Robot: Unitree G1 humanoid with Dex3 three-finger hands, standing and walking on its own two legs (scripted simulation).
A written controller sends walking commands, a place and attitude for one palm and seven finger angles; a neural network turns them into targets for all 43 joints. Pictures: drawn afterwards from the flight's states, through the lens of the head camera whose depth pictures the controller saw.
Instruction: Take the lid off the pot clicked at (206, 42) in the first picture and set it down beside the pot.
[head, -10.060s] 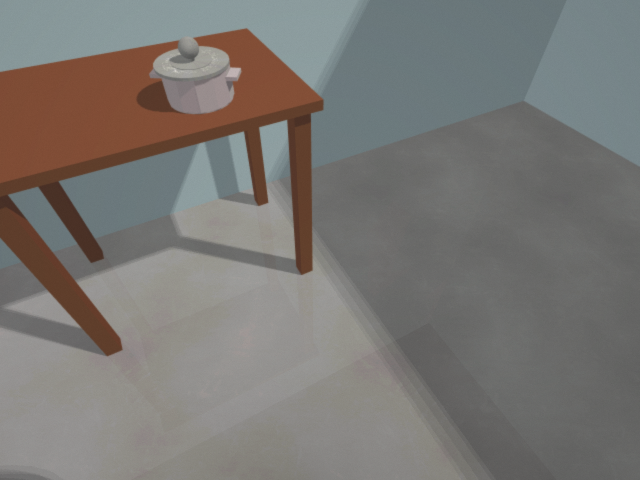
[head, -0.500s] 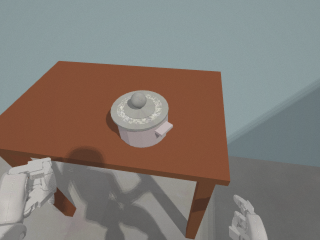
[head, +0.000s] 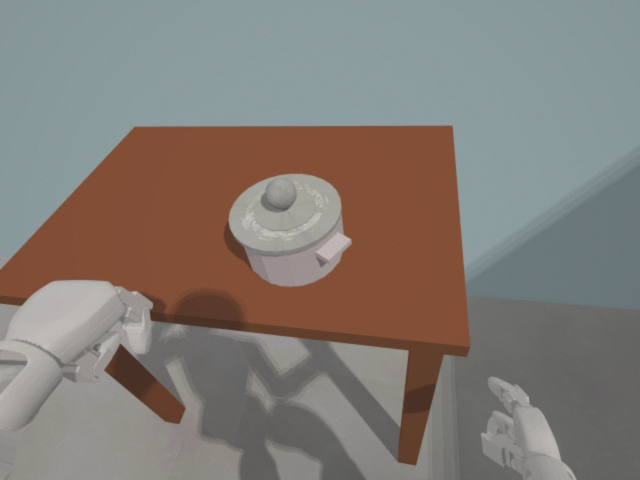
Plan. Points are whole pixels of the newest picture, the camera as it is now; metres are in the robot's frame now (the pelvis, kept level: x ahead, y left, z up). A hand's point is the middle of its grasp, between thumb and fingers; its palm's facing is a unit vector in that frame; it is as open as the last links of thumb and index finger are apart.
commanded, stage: reach forward and open the fingers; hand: left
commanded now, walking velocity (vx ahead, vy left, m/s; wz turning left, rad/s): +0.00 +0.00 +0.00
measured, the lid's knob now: (281, 193) +0.49 +0.12 +0.10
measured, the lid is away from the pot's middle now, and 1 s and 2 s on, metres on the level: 0.00 0.00 0.00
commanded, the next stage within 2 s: move the open hand above the knob in 0.58 s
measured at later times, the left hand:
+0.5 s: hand (98, 292) +0.26 +0.27 +0.16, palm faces -0.11 -0.01 -0.99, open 9.8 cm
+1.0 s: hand (138, 247) +0.31 +0.24 +0.18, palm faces -0.17 +0.00 -0.99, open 10.1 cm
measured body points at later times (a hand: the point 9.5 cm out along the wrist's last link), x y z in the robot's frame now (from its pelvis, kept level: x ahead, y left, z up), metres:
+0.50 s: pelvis -0.03 +0.02 +0.00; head -0.03 -0.02 +0.45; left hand +0.26 +0.27 +0.22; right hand +0.18 -0.20 -0.09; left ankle +0.00 +0.14 -0.74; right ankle -0.01 -0.14 -0.74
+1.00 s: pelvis -0.03 +0.00 +0.00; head -0.02 -0.05 +0.45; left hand +0.31 +0.24 +0.23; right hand +0.18 -0.22 -0.10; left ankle +0.00 +0.14 -0.74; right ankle -0.01 -0.14 -0.74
